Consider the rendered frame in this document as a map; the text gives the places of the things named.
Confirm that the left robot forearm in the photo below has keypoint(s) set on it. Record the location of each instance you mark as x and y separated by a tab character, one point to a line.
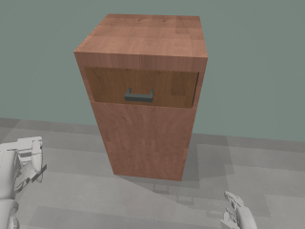
8	209

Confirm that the left robot hand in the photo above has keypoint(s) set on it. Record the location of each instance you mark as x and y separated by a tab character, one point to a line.
26	152

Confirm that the cabinet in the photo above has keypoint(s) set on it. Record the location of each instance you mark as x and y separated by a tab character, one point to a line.
141	140

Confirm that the handle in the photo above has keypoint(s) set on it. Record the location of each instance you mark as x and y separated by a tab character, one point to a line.
138	97

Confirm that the drawer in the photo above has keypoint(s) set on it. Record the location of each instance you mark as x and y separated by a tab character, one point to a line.
173	89

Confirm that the right robot hand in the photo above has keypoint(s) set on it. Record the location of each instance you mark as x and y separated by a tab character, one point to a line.
241	218

